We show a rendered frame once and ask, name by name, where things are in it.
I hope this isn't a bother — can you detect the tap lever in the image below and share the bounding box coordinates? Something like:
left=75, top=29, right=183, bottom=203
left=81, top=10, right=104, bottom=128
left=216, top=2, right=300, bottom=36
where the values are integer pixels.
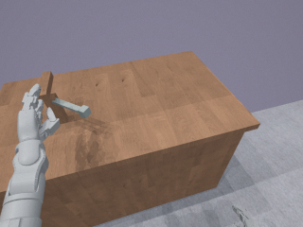
left=51, top=97, right=91, bottom=119

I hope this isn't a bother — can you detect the robot left forearm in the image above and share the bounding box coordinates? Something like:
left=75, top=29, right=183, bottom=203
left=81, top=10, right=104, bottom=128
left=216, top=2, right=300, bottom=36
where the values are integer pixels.
left=0, top=139, right=49, bottom=227

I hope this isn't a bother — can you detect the left robot hand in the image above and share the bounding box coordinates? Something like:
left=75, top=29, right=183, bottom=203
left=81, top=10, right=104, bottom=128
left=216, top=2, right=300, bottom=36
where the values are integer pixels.
left=17, top=83, right=61, bottom=143

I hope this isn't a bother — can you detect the right robot hand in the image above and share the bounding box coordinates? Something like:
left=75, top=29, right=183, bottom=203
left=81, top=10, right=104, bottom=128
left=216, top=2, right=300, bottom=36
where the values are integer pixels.
left=231, top=204, right=260, bottom=227

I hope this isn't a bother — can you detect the counter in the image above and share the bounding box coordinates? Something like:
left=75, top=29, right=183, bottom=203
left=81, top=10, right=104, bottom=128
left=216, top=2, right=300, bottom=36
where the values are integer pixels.
left=0, top=51, right=260, bottom=227

